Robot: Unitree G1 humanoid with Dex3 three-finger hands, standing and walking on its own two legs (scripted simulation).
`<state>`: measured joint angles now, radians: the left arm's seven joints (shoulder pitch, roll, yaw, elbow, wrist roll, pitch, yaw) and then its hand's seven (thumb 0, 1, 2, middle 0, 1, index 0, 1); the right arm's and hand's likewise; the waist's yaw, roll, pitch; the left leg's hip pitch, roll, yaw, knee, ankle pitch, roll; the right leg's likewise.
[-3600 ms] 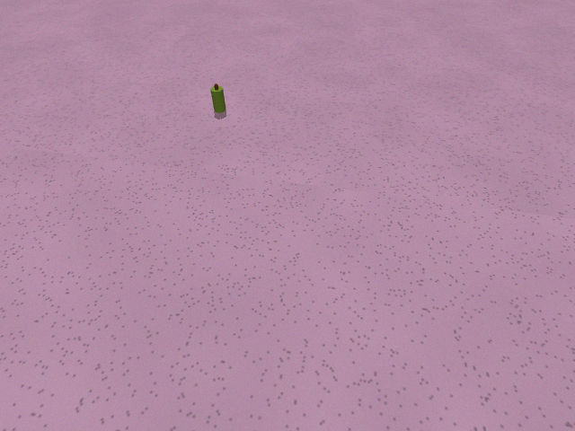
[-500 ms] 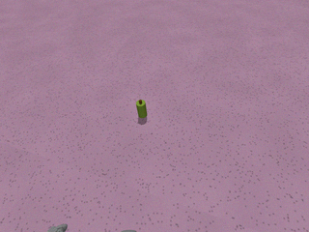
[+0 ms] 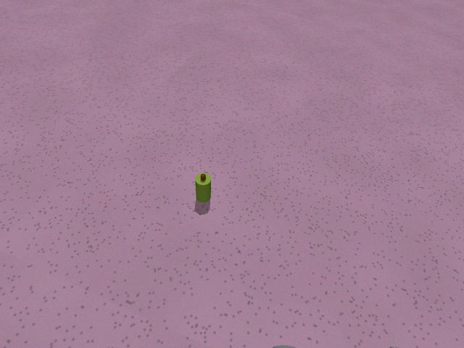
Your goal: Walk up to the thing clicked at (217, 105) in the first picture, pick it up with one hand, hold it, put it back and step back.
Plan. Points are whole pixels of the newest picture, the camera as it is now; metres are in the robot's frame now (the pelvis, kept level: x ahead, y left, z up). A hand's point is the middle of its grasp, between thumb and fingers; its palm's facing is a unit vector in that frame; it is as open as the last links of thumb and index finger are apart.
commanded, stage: walk up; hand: left
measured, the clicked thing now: (203, 186) +0.97 +0.13 -0.68
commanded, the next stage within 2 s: none
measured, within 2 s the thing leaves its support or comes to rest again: neither
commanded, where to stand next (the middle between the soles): +0.63 -0.04 m, yaw -1 degrees
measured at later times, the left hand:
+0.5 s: hand (140, 284) +0.27 +0.19 -0.11, palm faces -0.03 -0.91 -0.42, open 7.3 cm
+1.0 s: hand (125, 247) +0.37 +0.26 -0.16, palm faces -0.02 -0.95 -0.32, open 7.3 cm
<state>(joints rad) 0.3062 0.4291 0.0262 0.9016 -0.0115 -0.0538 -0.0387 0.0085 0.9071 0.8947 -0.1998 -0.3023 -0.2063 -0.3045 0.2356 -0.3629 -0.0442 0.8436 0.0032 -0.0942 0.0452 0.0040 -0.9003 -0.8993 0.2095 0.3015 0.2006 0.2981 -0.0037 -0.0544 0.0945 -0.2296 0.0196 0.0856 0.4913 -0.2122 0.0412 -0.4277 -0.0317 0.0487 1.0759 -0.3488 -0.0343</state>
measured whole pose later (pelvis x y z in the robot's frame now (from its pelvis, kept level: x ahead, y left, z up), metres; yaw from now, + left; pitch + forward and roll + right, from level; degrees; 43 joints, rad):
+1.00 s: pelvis +0.34 -0.01 +0.00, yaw +2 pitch -4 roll -1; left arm 0.33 0.44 0.03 0.90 -0.01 -0.05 -0.03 0.01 0.91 0.89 -0.20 -0.30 -0.21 -0.30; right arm 0.26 -0.38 -0.05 0.84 0.00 -0.09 0.05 0.00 -0.90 -0.90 0.21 0.30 0.20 0.30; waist 0.00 -0.06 0.10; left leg -0.26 0.02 0.07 0.52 -0.20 0.03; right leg -0.41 -0.04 0.04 1.05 -0.37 -0.04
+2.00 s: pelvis +0.54 -0.02 -0.01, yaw -1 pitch -3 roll +0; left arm 0.24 0.40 0.01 0.95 0.00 -0.02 -0.01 0.00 0.91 0.89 -0.20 -0.30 -0.21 -0.30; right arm 0.21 -0.36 -0.03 0.91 -0.02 -0.03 0.03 0.01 -0.90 -0.90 0.21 0.30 0.20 0.30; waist -0.01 -0.04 0.09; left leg -0.34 0.04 0.04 0.59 -0.20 0.01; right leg -0.33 -0.04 -0.01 0.76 -0.45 -0.02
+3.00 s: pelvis +0.59 -0.03 +0.00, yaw +1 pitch -3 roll +0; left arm 0.08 0.36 0.00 1.14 0.00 -0.02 0.00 0.01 0.91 0.89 -0.20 -0.30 -0.21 -0.30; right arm 0.09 -0.36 -0.01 1.14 -0.01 -0.01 0.01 0.01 -0.90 -0.90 0.21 0.30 0.20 0.30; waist 0.00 0.01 0.06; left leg -0.18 0.02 -0.02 0.43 -0.20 -0.02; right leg -0.10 -0.04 -0.05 0.40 -0.25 0.03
